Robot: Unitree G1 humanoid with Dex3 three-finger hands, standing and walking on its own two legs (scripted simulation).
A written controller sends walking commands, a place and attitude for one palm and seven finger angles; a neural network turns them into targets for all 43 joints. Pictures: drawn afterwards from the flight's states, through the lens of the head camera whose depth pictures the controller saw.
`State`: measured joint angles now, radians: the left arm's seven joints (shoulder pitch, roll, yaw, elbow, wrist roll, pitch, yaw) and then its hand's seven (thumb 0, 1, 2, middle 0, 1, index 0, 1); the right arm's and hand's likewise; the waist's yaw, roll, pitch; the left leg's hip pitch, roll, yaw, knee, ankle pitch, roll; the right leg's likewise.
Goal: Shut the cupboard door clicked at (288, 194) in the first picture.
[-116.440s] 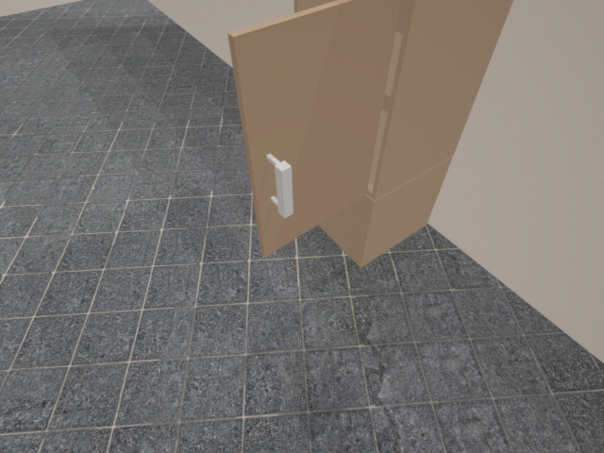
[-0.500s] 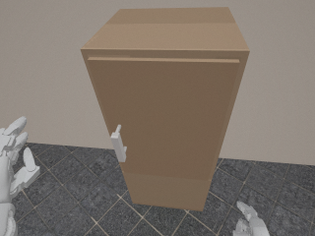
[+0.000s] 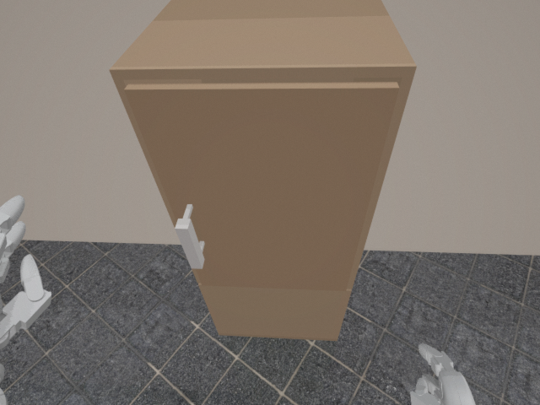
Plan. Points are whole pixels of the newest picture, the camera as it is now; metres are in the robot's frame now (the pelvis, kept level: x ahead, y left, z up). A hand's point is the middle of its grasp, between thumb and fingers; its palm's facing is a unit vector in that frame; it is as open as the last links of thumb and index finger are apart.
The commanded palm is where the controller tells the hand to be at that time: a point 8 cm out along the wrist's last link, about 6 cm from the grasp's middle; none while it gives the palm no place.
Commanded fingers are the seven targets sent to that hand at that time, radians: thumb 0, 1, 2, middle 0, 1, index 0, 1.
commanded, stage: step back with the hand held close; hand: left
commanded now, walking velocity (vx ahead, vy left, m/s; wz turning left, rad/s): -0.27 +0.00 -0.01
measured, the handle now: (193, 236) +0.46 +0.21 -0.08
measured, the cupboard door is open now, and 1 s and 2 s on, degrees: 0 0 0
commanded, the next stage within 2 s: stop stepping back and stand still in 1.04 s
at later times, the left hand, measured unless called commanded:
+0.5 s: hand out of the picture +0.14 +0.29 +0.16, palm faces +0.47 -0.76 -0.45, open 7.4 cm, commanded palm +0.08 +0.32 +0.18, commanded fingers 0.00 0.90 0.90 -0.20 -0.30 -0.20 -0.30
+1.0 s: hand out of the picture +0.09 +0.29 +0.16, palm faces +0.44 -0.80 -0.42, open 7.4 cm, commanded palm +0.03 +0.32 +0.18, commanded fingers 0.00 0.90 0.90 -0.20 -0.30 -0.20 -0.30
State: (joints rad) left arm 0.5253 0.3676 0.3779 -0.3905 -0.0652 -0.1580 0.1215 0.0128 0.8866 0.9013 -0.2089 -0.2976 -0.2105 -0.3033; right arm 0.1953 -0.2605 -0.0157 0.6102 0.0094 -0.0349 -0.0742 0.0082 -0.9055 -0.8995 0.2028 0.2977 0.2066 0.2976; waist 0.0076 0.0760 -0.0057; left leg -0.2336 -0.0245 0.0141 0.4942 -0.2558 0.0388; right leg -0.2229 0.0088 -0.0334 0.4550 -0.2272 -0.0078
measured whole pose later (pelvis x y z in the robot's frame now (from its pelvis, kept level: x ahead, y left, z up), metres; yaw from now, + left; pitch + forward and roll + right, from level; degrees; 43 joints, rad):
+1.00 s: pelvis -0.12 +0.02 -0.01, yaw -2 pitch +7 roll -4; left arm 0.51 0.43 0.48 -0.54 -0.06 -0.26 0.15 0.01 0.89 0.90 -0.21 -0.30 -0.21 -0.30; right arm 0.16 -0.17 0.01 0.66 -0.04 -0.13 -0.05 0.01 -0.90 -0.90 0.20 0.30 0.21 0.30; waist 0.03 -0.02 -0.05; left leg -0.57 0.03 0.02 0.47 -0.03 0.06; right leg -0.13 0.07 0.03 0.50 -0.36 0.00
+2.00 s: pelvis -0.29 +0.04 -0.01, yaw -1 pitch -2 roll +0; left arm 0.53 0.41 0.43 -0.52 -0.04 -0.17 0.17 0.02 0.89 0.90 -0.21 -0.30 -0.21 -0.30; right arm 0.26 -0.15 0.04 0.63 -0.02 -0.14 -0.06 0.01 -0.91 -0.90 0.20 0.30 0.21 0.30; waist -0.03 -0.04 0.00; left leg -0.35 0.03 0.05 0.57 -0.20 0.00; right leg -0.24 0.04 -0.05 0.60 -0.37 -0.03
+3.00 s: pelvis -0.30 +0.09 +0.00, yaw +1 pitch -2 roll +0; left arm 0.34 0.11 0.01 1.14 0.02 0.01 0.03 0.00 0.91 0.90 -0.20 -0.30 -0.20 -0.30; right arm 0.32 -0.12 0.00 1.14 -0.02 0.01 -0.03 0.00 -0.91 -0.90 0.20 0.30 0.20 0.30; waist -0.01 0.00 0.02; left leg -0.22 -0.02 0.09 0.40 -0.15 0.05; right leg -0.15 -0.04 -0.05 0.43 -0.24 0.02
